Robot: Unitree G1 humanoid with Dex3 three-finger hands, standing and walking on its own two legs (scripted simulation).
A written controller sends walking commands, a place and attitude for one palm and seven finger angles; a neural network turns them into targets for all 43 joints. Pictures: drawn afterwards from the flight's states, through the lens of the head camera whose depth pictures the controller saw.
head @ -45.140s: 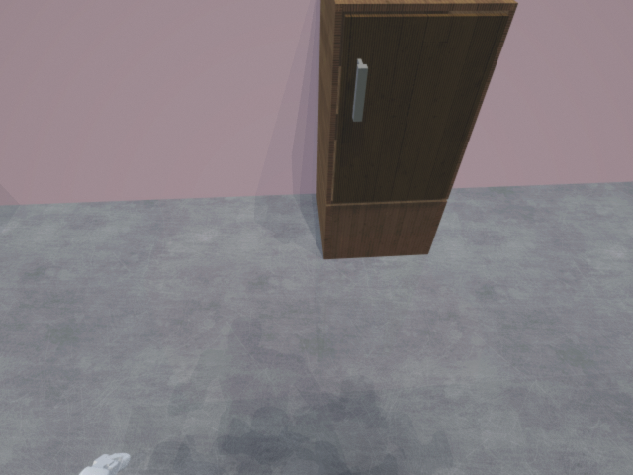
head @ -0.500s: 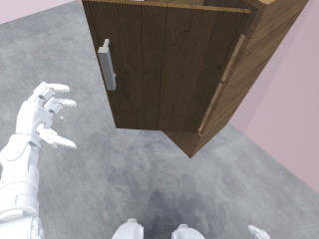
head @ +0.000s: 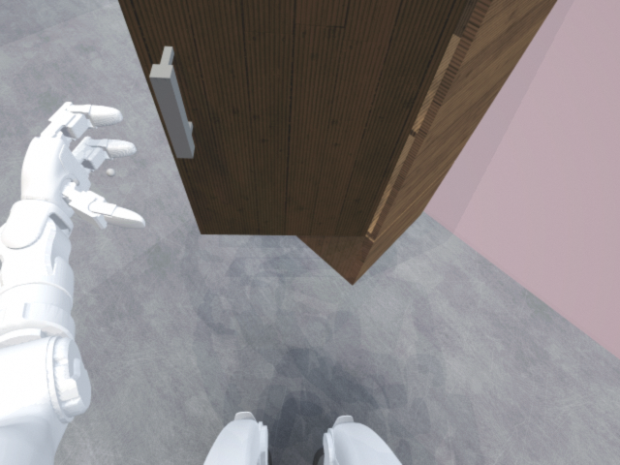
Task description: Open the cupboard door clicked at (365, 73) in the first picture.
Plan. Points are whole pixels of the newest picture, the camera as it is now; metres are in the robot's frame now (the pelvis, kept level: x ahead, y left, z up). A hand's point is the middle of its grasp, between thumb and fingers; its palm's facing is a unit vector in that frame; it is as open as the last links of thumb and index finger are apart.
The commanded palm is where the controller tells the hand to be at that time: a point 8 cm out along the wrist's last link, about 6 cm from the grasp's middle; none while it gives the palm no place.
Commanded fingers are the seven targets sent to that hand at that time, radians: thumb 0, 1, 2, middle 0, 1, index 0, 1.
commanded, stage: move the hooked fingers beside the handle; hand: left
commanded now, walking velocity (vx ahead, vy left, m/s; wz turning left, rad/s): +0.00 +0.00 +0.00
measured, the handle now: (177, 105) +0.58 +0.18 +0.07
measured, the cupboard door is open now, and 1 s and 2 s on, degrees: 45 45 45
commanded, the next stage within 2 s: slide the fingers in behind the handle in 1.28 s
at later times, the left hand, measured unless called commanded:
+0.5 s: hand (129, 127) +0.53 +0.23 +0.07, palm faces +0.00 -1.00 -0.01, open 14.0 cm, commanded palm +0.51 +0.27 +0.06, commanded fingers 0.00 -0.50 0.30 -0.30 -1.20 -0.30 -1.20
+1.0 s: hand (130, 139) +0.52 +0.23 +0.06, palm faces -0.03 -1.00 +0.00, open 14.0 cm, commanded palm +0.51 +0.27 +0.06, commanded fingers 0.00 -0.50 0.30 -0.30 -1.20 -0.30 -1.20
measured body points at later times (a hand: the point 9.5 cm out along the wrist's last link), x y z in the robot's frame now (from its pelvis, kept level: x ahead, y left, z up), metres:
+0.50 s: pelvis +0.00 +0.01 -0.01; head +0.16 +0.04 +0.41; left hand +0.53 +0.28 +0.07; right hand -0.01 -0.26 -0.11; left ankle +0.02 +0.08 -0.66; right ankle +0.01 -0.10 -0.66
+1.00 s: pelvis +0.01 +0.01 +0.00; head +0.15 +0.05 +0.42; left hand +0.52 +0.28 +0.07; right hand +0.01 -0.26 -0.10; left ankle +0.02 +0.08 -0.66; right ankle +0.01 -0.10 -0.66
